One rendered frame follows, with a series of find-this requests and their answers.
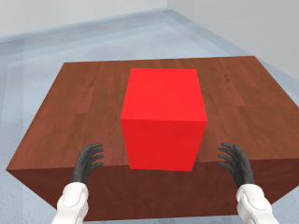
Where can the carton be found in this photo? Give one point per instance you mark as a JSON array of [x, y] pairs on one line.
[[163, 119]]

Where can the robot left hand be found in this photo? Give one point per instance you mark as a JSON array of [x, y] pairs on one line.
[[84, 165]]

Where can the robot left forearm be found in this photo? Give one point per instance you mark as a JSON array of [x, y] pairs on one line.
[[72, 207]]

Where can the pedestal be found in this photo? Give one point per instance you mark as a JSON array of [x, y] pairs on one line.
[[244, 105]]

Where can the robot right hand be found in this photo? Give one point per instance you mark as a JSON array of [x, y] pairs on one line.
[[240, 165]]

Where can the robot right forearm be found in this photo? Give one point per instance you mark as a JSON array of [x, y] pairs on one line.
[[252, 206]]

